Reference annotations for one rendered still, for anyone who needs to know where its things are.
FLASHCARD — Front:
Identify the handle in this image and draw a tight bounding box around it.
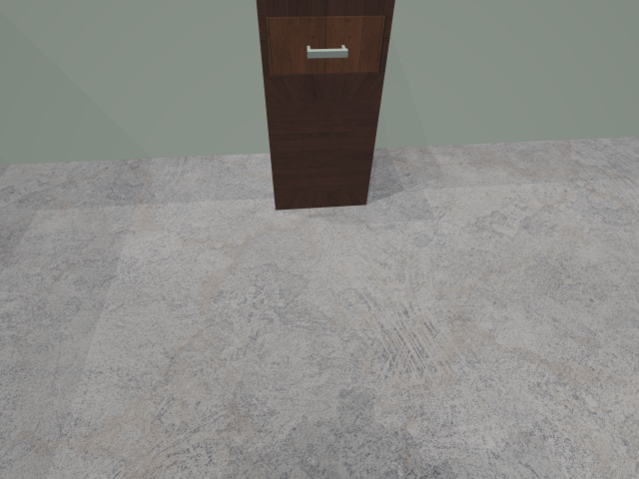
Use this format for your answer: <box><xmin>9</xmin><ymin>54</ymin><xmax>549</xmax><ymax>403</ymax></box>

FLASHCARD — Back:
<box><xmin>307</xmin><ymin>45</ymin><xmax>348</xmax><ymax>58</ymax></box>

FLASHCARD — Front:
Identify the cabinet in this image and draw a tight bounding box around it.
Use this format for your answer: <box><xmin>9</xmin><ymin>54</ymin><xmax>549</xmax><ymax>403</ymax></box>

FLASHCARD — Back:
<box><xmin>257</xmin><ymin>0</ymin><xmax>395</xmax><ymax>210</ymax></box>

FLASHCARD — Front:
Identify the drawer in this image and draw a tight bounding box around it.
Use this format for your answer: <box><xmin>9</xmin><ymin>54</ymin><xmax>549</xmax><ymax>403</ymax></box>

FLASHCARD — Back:
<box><xmin>266</xmin><ymin>16</ymin><xmax>385</xmax><ymax>75</ymax></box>

